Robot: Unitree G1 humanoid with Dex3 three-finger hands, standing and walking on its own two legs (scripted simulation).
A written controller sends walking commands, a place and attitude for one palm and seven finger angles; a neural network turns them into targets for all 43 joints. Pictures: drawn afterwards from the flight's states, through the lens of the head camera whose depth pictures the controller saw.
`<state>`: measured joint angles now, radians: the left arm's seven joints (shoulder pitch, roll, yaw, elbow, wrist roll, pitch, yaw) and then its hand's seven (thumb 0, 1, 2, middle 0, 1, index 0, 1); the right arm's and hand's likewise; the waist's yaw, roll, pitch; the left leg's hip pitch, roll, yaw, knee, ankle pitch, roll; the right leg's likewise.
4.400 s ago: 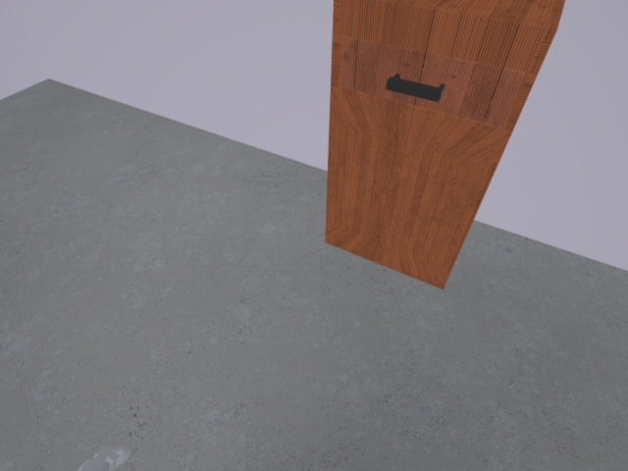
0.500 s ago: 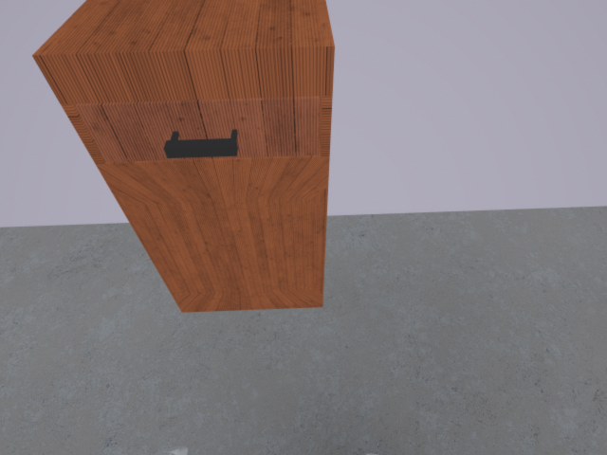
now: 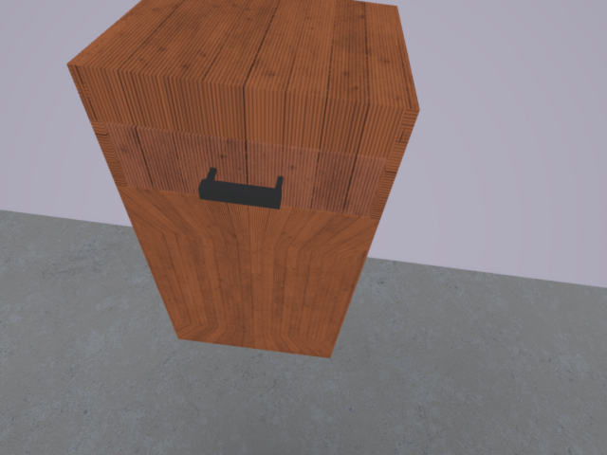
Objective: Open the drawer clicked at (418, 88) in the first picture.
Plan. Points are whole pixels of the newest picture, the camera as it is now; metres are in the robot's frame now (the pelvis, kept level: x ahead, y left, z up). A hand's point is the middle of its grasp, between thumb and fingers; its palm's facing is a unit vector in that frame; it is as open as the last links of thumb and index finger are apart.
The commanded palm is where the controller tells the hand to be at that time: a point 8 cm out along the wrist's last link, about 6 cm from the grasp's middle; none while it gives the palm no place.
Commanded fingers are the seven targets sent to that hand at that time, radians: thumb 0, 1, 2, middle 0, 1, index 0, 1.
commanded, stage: come to a stop and stand still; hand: left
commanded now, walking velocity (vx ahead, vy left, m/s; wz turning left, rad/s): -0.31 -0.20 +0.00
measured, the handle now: (243, 185) +0.53 +0.16 +0.03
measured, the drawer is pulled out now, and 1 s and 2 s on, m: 0.00 0.00 0.00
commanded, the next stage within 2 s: look again from close up in 1.28 s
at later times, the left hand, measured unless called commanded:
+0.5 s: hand out of the picture +0.04 +0.12 -0.15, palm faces +0.00 -0.96 -0.29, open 7.4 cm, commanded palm none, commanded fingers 0.00 0.90 0.90 -0.20 -0.30 -0.20 -0.30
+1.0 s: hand out of the picture -0.06 +0.06 -0.16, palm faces +0.07 -0.98 -0.18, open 7.3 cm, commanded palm none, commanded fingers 0.00 0.90 0.90 -0.20 -0.30 -0.20 -0.30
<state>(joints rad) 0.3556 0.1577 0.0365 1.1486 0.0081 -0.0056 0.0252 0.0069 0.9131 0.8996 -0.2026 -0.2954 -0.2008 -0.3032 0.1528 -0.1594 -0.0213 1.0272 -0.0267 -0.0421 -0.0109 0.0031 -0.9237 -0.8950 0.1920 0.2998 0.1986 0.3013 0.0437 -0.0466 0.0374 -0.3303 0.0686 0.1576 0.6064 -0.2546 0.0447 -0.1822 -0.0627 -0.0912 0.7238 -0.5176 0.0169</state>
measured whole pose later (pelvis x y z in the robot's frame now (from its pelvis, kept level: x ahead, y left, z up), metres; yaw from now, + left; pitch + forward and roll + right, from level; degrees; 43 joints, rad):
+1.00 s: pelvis -0.06 -0.11 +0.01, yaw +0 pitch -2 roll +0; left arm 0.28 0.13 0.02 1.15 0.00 0.01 0.03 0.01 0.92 0.90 -0.20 -0.30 -0.20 -0.30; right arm 0.28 -0.13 0.00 1.14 -0.02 0.02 -0.04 0.01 -0.92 -0.89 0.19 0.30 0.20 0.30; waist 0.01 0.02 0.01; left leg -0.11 0.05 0.04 0.40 -0.26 -0.03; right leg -0.18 0.04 -0.12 0.37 -0.17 -0.07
